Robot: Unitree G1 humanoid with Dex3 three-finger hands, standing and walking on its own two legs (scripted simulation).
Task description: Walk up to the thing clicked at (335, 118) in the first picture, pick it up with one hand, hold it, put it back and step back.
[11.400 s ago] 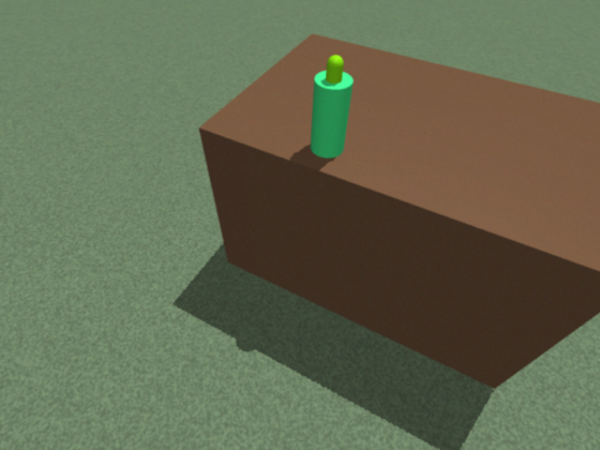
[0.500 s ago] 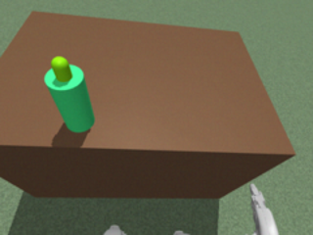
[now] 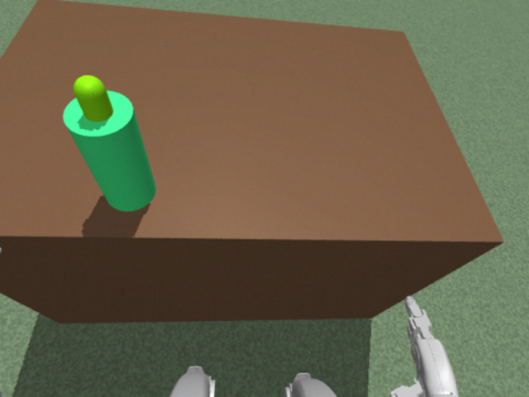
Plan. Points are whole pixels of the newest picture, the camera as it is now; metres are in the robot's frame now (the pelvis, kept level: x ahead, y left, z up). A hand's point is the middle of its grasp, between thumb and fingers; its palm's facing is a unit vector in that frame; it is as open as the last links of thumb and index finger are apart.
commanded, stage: close in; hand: left
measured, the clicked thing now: (112, 146) +0.47 +0.23 +0.06
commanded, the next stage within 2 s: rest palm in 0.66 s
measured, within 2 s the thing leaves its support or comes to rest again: neither
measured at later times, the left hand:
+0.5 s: hand (85, 184) +0.42 +0.26 +0.03, palm faces +0.27 -0.96 +0.03, open 17.6 cm
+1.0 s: hand (116, 177) +0.44 +0.22 +0.02, palm faces +0.26 -0.97 +0.01, open 17.3 cm
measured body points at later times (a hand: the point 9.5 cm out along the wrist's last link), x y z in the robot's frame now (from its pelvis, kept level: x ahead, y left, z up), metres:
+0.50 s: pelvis +0.00 -0.01 -0.02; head +0.09 +0.02 +0.42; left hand +0.40 +0.31 +0.03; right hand +0.14 -0.26 -0.04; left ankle +0.02 +0.12 -0.67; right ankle +0.00 -0.16 -0.67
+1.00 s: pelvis +0.00 -0.01 -0.02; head +0.10 +0.01 +0.41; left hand +0.42 +0.28 +0.02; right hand +0.14 -0.27 -0.03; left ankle +0.02 +0.12 -0.67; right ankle +0.00 -0.16 -0.67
